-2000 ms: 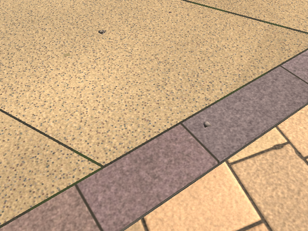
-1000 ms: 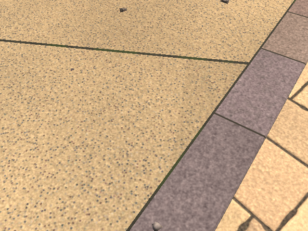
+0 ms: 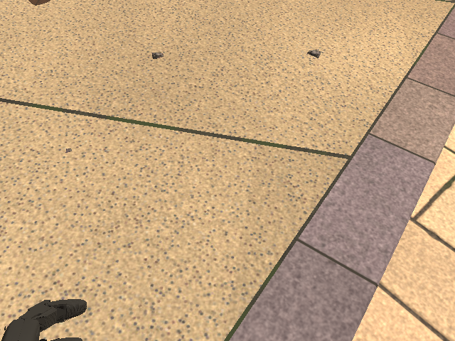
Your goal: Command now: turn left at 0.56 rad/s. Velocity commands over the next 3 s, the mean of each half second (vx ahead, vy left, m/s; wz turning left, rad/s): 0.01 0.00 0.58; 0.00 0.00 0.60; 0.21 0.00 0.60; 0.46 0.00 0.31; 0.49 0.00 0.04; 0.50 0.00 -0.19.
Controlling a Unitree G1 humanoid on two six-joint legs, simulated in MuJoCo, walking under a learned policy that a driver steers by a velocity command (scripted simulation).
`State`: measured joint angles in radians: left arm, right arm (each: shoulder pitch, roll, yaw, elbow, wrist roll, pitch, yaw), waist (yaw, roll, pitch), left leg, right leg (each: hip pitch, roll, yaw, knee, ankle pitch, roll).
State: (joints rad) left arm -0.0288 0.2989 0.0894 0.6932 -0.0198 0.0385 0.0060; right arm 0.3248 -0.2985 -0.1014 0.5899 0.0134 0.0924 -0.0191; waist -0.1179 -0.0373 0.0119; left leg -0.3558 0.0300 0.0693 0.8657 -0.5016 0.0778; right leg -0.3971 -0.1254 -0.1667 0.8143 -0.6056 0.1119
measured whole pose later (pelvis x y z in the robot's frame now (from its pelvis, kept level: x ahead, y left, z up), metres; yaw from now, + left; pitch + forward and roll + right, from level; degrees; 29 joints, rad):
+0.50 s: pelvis +0.00 -0.03 +0.04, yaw +21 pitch +1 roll -1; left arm 0.09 0.23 0.07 0.69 0.01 -0.01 0.02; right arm 0.17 -0.36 -0.10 0.58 0.02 0.07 -0.04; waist 0.01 0.05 0.05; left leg -0.53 -0.05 -0.12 1.21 -0.44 -0.05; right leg -0.30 0.03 -0.03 0.47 -0.28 0.01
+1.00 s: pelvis -0.01 +0.01 +0.04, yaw +38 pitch +3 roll -2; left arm 0.06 0.27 0.07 0.65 0.00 0.01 0.03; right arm 0.22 -0.28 -0.06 0.60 0.01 0.04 -0.05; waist -0.03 -0.02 0.05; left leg -0.31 -0.07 -0.14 0.51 -0.24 0.05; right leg -0.51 0.03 0.07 0.82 -0.34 0.09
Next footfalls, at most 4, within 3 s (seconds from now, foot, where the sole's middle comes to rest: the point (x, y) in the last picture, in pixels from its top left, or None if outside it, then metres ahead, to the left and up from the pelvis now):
0.32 right None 0.12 -0.11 -0.73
0.72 left None -0.03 0.11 -0.73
1.14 right None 0.13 -0.03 -0.73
1.62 left None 0.00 0.30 -0.73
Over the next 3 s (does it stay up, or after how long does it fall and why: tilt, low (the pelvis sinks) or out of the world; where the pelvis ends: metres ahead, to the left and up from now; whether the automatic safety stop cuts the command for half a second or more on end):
stays up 0.31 0.88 0.05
